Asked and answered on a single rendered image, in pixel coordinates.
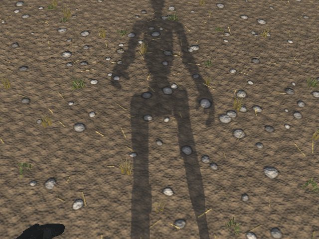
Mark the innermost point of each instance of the robot left hand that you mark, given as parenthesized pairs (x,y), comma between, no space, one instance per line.
(46,231)

